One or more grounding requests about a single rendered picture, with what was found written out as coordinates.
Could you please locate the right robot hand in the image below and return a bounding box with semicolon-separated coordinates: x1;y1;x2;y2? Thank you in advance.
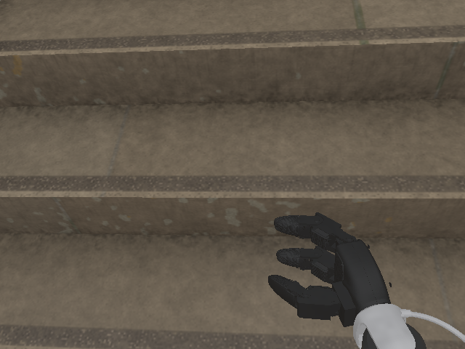
268;212;392;327

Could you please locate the right robot forearm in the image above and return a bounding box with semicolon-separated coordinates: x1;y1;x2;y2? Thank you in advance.
353;303;426;349

